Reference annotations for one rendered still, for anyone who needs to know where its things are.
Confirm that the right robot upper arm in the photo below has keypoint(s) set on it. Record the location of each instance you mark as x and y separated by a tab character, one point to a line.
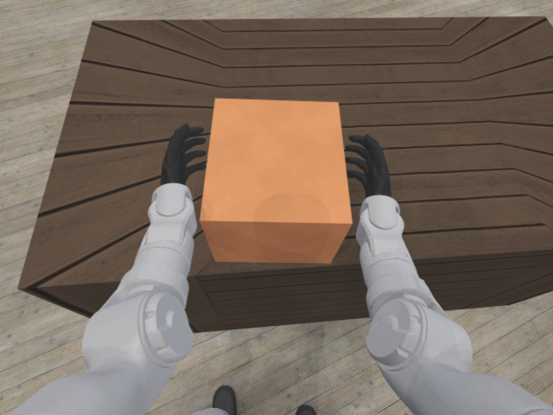
426	357

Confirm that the robot left hand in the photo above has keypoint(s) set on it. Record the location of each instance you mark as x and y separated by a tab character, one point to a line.
174	164

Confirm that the pedestal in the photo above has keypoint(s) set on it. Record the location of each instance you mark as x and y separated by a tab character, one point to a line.
462	107

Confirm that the carton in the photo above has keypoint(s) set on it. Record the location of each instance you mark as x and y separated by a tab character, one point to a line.
276	187

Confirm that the left robot upper arm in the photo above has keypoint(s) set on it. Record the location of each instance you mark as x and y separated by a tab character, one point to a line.
131	350

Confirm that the robot right hand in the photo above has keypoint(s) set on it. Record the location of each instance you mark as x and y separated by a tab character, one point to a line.
376	179

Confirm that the robot left foot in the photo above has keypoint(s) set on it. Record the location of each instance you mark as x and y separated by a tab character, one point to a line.
224	399

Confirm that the left robot forearm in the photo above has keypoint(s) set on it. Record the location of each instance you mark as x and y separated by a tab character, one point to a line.
164	257

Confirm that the right robot forearm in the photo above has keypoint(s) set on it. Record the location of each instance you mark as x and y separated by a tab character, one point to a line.
387	266

